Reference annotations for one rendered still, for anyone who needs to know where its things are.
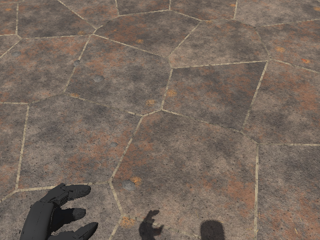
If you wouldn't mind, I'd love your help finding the left robot hand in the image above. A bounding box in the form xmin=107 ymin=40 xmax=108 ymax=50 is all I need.
xmin=19 ymin=183 xmax=98 ymax=240

